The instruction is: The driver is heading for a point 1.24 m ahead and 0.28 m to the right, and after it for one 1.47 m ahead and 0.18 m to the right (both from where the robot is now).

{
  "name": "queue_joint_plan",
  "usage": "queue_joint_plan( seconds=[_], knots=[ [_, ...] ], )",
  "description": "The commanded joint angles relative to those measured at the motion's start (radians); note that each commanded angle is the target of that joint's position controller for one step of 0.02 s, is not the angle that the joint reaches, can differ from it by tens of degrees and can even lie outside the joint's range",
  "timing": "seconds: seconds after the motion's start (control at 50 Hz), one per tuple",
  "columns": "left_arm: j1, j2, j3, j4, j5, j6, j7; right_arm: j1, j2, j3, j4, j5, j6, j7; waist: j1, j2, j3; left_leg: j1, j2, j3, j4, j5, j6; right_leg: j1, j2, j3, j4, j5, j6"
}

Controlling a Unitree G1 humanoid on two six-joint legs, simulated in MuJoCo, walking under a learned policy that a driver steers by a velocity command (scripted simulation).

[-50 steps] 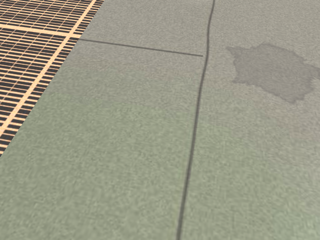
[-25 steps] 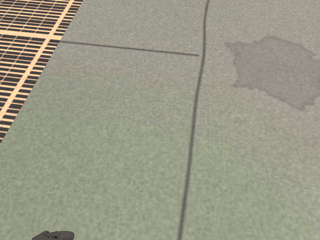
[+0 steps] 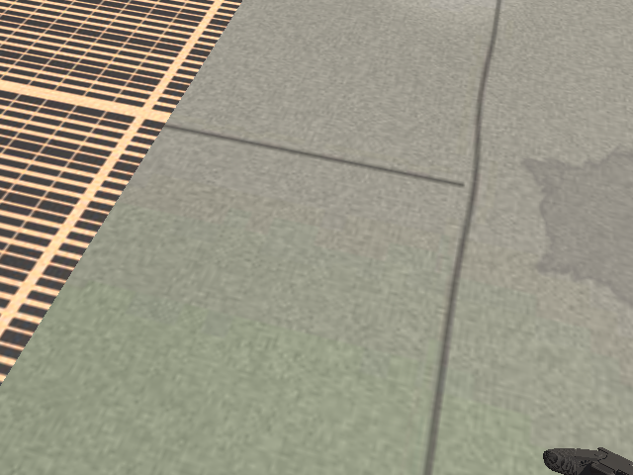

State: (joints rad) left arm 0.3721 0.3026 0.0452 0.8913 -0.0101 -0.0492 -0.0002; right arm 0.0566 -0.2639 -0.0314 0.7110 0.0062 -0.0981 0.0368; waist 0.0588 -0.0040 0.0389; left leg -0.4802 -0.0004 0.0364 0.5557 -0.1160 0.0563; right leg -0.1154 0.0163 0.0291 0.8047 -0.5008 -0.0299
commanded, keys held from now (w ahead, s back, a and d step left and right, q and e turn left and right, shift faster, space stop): w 0.04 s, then w+e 0.60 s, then w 0.36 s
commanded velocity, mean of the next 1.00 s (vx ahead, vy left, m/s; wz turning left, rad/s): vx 0.50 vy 0.00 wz -0.33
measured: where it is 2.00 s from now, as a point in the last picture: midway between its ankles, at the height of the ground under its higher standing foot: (464, 236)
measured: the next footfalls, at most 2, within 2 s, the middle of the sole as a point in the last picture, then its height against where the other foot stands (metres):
right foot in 0.50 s outside the picture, level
left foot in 1.00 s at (371, 334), level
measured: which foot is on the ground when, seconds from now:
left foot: down 0.00-0.50, up 0.52-0.98, down 1.00-1.00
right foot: up 0.00-0.48, down 0.50-1.00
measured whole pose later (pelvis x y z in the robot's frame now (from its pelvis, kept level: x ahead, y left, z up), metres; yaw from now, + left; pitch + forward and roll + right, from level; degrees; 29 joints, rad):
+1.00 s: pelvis +0.57 -0.10 +0.00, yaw -22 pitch +2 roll -1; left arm 0.39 0.30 0.06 0.80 -0.01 -0.04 0.01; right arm 0.06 -0.27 -0.03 0.70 0.00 -0.12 0.04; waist 0.08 0.02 0.00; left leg -0.48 0.01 0.00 0.47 -0.01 0.05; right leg 0.01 0.08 0.13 0.41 -0.44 -0.06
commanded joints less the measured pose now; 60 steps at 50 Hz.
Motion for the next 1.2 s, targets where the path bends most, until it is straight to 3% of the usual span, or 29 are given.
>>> queue_joint_plan(
  seconds=[0.02,0.04,0.06,0.14,0.28,0.36,0.4,0.44,0.48,0.5,0.52,0.54,0.56,0.58,0.6,0.64,0.68,0.78,0.9,0.96,0.98,1.0,1.02,1.04,1.06,1.08,1.1,1.14,1.2],
  knots=[
    [-0.042,0.143,0.02,-0.11,-0.034,-0.056,-0.011,0.306,-0.166,-0.054,0.022,0.002,0.005,-0.011,-0.162,0.145,-0.235,0.745,0.342,-0.573,-0.25,-0.188,0.201,-0.645,-0.043,0.086,0.481,0.011,-0.026],
    [-0.091,0.131,0.017,-0.12,-0.028,-0.06,-0.007,0.24,-0.156,-0.05,0.013,-0.003,0.006,-0.012,-0.131,0.062,-0.156,0.607,0.304,-0.47,-0.273,-0.069,0.184,-0.617,-0.091,0.054,0.438,0.101,-0.02],
    [-0.108,0.122,0.021,-0.119,-0.014,-0.056,-0.006,0.195,-0.128,-0.043,0.009,-0.009,0.005,-0.011,-0.106,0.041,-0.098,0.502,0.273,-0.385,-0.305,0.016,0.177,-0.588,-0.12,0.05,0.384,0.157,-0.01],
    [-0.06,0.061,0.016,-0.101,-0.019,-0.007,-0.003,0.167,-0.118,-0.046,0.036,-0.016,-0.022,-0.011,-0.048,0.077,-0.051,0.335,0.24,-0.201,-0.414,0.116,0.174,-0.498,-0.154,0.07,0.307,0.251,0.023],
    [-0.243,0.032,0.009,-0.161,-0.007,-0.012,-0.02,0.193,-0.157,-0.055,0.08,-0.018,-0.019,-0.037,-0.1,0.053,0.017,0.358,0.201,0.034,-0.463,0.182,0.119,-0.528,-0.122,0.026,-0.061,0.599,0.035],
    [-0.355,0.021,0.002,-0.222,-0.009,-0.013,-0.043,0.263,-0.179,-0.064,0.12,-0.003,0.005,-0.044,-0.143,0.036,0.05,0.51,0.253,0.076,-0.423,0.228,0.107,-0.582,-0.11,-0.013,-0.174,0.573,0.005],
    [-0.377,0.03,0.006,-0.251,-0.009,-0.012,-0.057,0.267,-0.191,-0.07,0.128,0.005,0.024,-0.048,-0.135,0.045,0.051,0.588,0.279,0.091,-0.365,0.331,0.092,-0.599,-0.096,-0.039,-0.197,0.485,-0.02],
    [-0.338,0.056,0.021,-0.263,-0.009,-0.008,-0.066,0.244,-0.217,-0.078,0.119,0.008,0.042,-0.058,-0.094,0.077,0.003,0.622,0.283,0.122,-0.246,0.637,0.067,-0.505,-0.043,-0.096,-0.198,0.38,-0.056],
    [-0.123,0.124,0.063,-0.22,-0.012,-0.002,-0.06,0.217,-0.228,-0.081,0.104,0.008,0.061,-0.071,0.032,0.082,-0.124,0.56,0.243,0.165,0.063,0.831,0.027,-0.208,0.04,-0.138,-0.239,0.363,-0.111],
    [0.048,0.199,0.099,-0.181,-0.014,0.006,-0.042,0.227,-0.205,-0.069,0.086,-0.002,0.058,-0.077,0.105,0.006,-0.22,0.344,0.201,0.168,0.344,0.608,-0.014,0.1,-0.018,0.004,-0.267,0.384,-0.164],
    [0.05,0.311,0.117,-0.183,-0.022,0.006,-0.029,0.338,-0.048,-0.019,0.035,-0.039,0.027,-0.055,-0.01,-0.266,-0.307,-0.132,-0.003,0.114,0.71,-0.342,-0.083,0.472,-0.283,0.547,-0.317,0.286,-0.352],
    [0.082,0.241,0.096,-0.209,-0.016,-0.004,-0.03,0.259,-0.112,-0.023,0.027,-0.004,-0.018,-0.037,0.055,-0.173,-0.445,-0.278,-0.051,-0.118,0.852,-0.487,-0.076,0.564,-0.359,0.834,-0.482,0.135,-0.416],
    [0.045,0.186,0.081,-0.205,-0.006,-0.014,-0.029,0.153,-0.168,-0.038,-0.004,0.036,-0.043,-0.026,0.076,-0.117,-0.298,-0.365,0.011,-0.143,0.843,-0.393,-0.049,0.476,-0.327,0.683,-0.507,0.184,-0.353],
    [-0.016,0.158,0.073,-0.213,-0.007,-0.019,-0.027,0.123,-0.159,-0.033,-0.016,0.031,-0.055,-0.028,0.037,-0.037,-0.203,-0.341,0.056,-0.134,0.757,-0.302,-0.036,0.327,-0.283,0.555,-0.507,0.265,-0.313],
    [-0.087,0.127,0.063,-0.229,-0.007,-0.019,-0.026,0.115,-0.16,-0.038,-0.008,0.004,-0.056,-0.035,-0.007,0.008,-0.132,-0.276,0.088,-0.128,0.663,-0.255,-0.043,0.173,-0.244,0.458,-0.518,0.38,-0.286],
    [-0.147,0.101,0.052,-0.257,0.009,-0.018,-0.02,0.146,-0.166,-0.049,-0.007,-0.016,-0.032,-0.037,-0.065,-0.021,-0.097,-0.155,0.112,-0.13,0.578,-0.208,-0.063,0.01,-0.198,0.374,-0.561,0.522,-0.281],
    [-0.144,0.108,0.053,-0.253,0.004,-0.023,-0.011,0.171,-0.133,-0.043,-0.002,-0.02,-0.01,-0.037,-0.08,-0.025,-0.083,-0.128,0.116,-0.098,0.496,-0.166,-0.095,-0.066,-0.184,0.292,-0.584,0.63,-0.283],
    [-0.071,0.129,0.054,-0.208,-0.003,-0.021,0.008,0.012,-0.076,-0.019,-0.041,-0.018,-0.007,-0.03,-0.012,-0.053,-0.04,-0.066,0.08,-0.059,0.131,0.19,-0.118,-0.128,-0.103,0.139,-0.596,0.604,-0.203],
    [0.026,0.14,0.054,-0.149,-0.008,-0.012,0.008,-0.121,-0.105,-0.025,-0.091,-0.002,-0.025,-0.005,0.04,-0.064,0.005,-0.127,0.049,-0.072,-0.047,0.186,-0.061,0.069,-0.199,0.229,-0.529,0.54,-0.186],
    [0.016,0.153,0.059,-0.138,-0.004,0.002,0.014,-0.059,-0.129,-0.036,-0.085,-0.002,-0.032,0.0,-0.006,-0.095,-0.016,-0.056,0.022,-0.05,-0.08,0.056,-0.013,0.151,-0.223,0.246,-0.443,0.744,-0.158],
    [-0.006,0.15,0.056,-0.142,-0.004,0.005,0.014,0.034,-0.15,-0.05,-0.06,-0.004,-0.034,-0.004,-0.061,-0.094,-0.072,0.082,-0.007,-0.019,-0.112,0.068,0.014,0.144,-0.188,0.216,-0.345,0.907,-0.139],
    [-0.02,0.125,0.044,-0.153,0.004,0.006,0.014,0.178,-0.19,-0.066,-0.029,-0.012,-0.035,-0.009,-0.13,-0.076,-0.191,0.324,0.046,-0.061,-0.079,0.126,0.062,0.06,-0.138,0.173,-0.163,0.921,-0.11],
    [0.04,0.062,0.022,-0.178,0.012,-0.003,0.012,0.329,-0.268,-0.086,-0.011,-0.029,-0.034,-0.014,-0.152,0.077,-0.354,0.701,0.256,-0.365,-0.058,0.11,0.18,-0.236,-0.02,0.11,0.172,0.624,-0.05],
    [0.125,0.023,0.007,-0.165,0.0,-0.019,0.007,0.391,-0.257,-0.088,0.026,-0.011,-0.024,-0.004,-0.134,0.3,-0.428,0.881,0.395,-0.73,-0.18,-0.084,0.28,-0.505,0.088,0.108,0.415,-0.07,-0.006],
    [0.039,0.115,0.025,-0.17,-0.016,-0.027,0.002,0.367,-0.176,-0.065,0.021,0.013,-0.018,-0.006,-0.163,0.186,-0.31,0.817,0.37,-0.71,-0.227,-0.264,0.237,-0.622,0.026,0.157,0.498,-0.061,-0.011],
    [-0.055,0.134,0.03,-0.195,-0.023,-0.032,-0.002,0.293,-0.151,-0.056,0.011,0.01,-0.01,-0.011,-0.153,0.113,-0.174,0.675,0.335,-0.573,-0.256,-0.256,0.198,-0.656,-0.025,0.112,0.484,0.035,-0.012],
    [-0.109,0.125,0.029,-0.208,-0.012,-0.037,-0.001,0.235,-0.141,-0.05,0.003,-0.002,-0.003,-0.013,-0.129,0.054,-0.094,0.54,0.296,-0.483,-0.288,-0.17,0.183,-0.635,-0.066,0.076,0.429,0.112,-0.009],
    [-0.096,0.098,0.033,-0.204,0.0,-0.031,-0.003,0.189,-0.113,-0.037,-0.002,-0.019,-0.005,-0.011,-0.075,0.074,-0.05,0.394,0.239,-0.378,-0.343,-0.018,0.175,-0.549,-0.114,0.065,0.343,0.188,0.003],
    [-0.087,0.052,0.022,-0.201,0.004,-0.016,0.0,0.191,-0.131,-0.042,0.016,-0.004,-0.014,-0.012,-0.053,0.091,-0.043,0.326,0.218,-0.274,-0.396,0.111,0.194,-0.525,-0.134,0.035,0.237,0.227,0.033]
  ],
)
Velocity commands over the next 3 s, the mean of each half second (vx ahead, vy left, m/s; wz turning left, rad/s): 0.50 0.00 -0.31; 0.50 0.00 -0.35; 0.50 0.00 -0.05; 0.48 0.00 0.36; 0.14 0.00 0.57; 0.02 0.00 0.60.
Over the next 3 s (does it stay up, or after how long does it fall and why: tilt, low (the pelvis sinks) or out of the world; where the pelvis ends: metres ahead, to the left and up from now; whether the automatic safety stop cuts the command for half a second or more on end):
stays up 1.21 -0.33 0.01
